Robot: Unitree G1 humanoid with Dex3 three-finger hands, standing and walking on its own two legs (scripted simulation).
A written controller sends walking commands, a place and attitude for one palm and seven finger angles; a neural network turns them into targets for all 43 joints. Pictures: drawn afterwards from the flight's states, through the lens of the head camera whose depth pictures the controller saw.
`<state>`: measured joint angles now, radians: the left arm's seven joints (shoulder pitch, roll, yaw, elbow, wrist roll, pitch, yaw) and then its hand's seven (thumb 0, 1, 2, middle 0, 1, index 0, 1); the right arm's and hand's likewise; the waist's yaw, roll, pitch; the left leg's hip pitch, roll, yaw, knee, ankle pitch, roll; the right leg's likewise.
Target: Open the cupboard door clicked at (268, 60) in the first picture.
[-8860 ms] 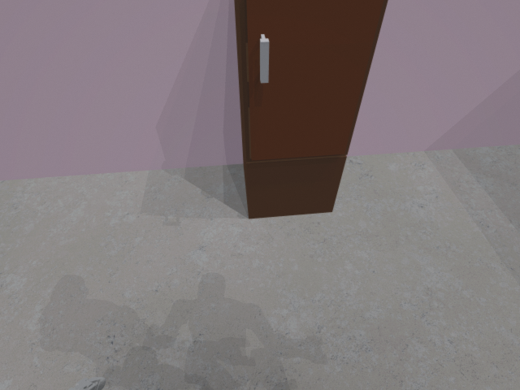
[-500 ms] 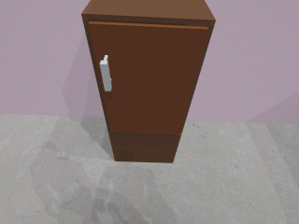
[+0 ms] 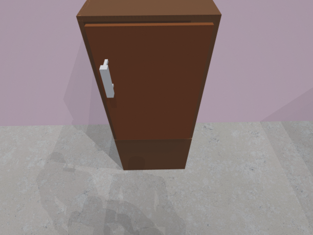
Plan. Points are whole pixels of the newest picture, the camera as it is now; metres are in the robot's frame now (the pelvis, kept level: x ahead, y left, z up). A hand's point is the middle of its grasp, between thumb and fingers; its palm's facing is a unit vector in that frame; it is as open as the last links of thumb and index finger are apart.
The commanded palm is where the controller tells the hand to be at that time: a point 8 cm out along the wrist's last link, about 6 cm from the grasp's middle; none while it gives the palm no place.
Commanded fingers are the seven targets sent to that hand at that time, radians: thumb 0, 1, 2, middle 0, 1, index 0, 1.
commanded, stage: look again from close up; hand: left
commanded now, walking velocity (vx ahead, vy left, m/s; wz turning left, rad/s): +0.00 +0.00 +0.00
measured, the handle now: (108, 78) +0.59 +0.21 +0.06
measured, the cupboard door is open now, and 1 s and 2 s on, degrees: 0 0 0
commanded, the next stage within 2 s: raise the hand with hooked fingers in 0.38 s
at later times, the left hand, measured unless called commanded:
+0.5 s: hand out of the picture +0.05 +0.15 -0.16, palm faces +0.03 -0.97 -0.25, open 7.3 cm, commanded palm +0.11 +0.20 -0.07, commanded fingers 0.00 0.85 0.88 -0.20 -0.33 -0.20 -0.33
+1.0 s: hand (87, 223) +0.16 +0.18 -0.04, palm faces +0.15 -0.99 -0.02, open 9.2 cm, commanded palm +0.15 +0.24 -0.02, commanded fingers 0.00 0.27 0.63 -0.25 -0.70 -0.25 -0.70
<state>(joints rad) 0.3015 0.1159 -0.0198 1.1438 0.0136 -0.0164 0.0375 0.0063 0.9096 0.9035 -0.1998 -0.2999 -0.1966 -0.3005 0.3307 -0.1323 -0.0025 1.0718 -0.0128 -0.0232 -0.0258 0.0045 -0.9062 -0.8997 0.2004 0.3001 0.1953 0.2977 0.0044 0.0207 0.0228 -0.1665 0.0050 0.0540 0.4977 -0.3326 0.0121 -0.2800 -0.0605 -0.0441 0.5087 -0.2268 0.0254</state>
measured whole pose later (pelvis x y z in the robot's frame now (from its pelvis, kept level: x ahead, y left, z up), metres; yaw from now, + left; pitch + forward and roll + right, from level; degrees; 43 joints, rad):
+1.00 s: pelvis -0.03 -0.03 -0.08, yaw +2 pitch +12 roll -1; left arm 0.42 0.18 0.19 0.03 -0.26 -0.44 -0.27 0.02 0.49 0.73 -0.23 -0.56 -0.23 -0.56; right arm 0.15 -0.26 -0.04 0.45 0.01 -0.26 -0.04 0.01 -0.90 -0.90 0.20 0.30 0.19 0.30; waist 0.06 -0.02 -0.11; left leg -0.77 0.03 -0.03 1.13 -0.57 -0.03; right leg -0.85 -0.06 -0.10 1.08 -0.45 -0.02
